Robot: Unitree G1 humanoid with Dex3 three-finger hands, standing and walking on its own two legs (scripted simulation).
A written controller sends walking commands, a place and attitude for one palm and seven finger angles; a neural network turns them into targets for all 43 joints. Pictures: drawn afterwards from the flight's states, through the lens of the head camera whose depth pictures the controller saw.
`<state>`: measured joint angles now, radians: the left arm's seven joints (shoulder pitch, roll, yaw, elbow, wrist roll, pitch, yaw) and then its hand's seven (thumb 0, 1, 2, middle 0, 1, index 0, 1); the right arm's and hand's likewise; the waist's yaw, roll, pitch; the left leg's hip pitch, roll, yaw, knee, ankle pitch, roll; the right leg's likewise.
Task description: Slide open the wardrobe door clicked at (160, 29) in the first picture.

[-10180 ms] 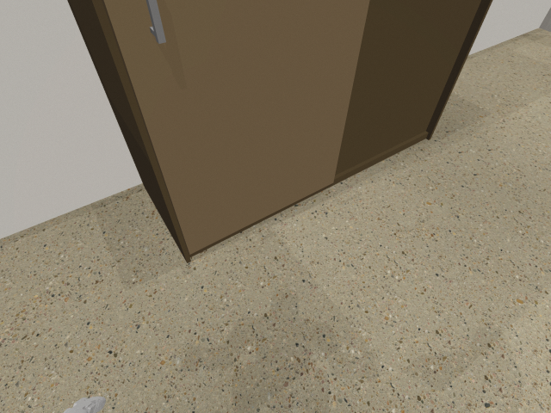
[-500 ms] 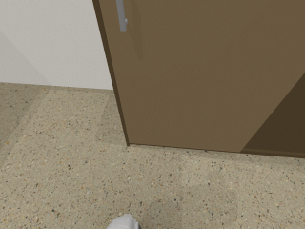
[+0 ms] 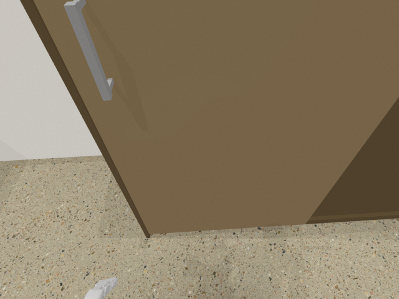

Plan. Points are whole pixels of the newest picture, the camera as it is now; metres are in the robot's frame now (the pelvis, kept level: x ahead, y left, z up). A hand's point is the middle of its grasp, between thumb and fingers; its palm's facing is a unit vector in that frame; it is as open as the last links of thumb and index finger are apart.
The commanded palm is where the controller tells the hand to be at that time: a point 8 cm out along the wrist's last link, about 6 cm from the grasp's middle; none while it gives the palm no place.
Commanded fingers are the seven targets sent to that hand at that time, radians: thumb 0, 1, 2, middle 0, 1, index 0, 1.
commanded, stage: come to a stop and stand still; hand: left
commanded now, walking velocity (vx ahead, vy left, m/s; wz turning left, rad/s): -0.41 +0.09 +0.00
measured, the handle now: (94, 52) +0.49 +0.21 +0.25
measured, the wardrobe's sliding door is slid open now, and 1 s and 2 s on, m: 0.00 0.00 0.00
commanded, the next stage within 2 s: look again from close up in 1.76 s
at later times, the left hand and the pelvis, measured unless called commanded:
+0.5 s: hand out of the picture +0.06 +0.24 -0.17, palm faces +0.08 -0.97 -0.21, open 7.4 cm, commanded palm none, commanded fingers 0.00 0.90 0.90 -0.20 -0.30 -0.20 -0.30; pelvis +0.01 +0.04 +0.01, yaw +0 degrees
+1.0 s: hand out of the picture -0.02 +0.16 -0.16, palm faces +0.04 -0.98 -0.19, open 7.3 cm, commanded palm none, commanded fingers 0.00 0.90 0.90 -0.20 -0.30 -0.20 -0.30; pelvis -0.03 -0.01 +0.01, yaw +0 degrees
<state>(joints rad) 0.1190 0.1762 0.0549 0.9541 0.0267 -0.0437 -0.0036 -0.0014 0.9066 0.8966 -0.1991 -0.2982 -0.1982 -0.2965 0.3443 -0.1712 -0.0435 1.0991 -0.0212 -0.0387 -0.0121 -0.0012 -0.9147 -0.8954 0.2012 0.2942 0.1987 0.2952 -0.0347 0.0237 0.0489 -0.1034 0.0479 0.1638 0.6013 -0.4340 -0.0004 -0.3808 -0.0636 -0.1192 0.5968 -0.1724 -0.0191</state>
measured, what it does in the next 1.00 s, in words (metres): steps on the spot: left foot, then right foot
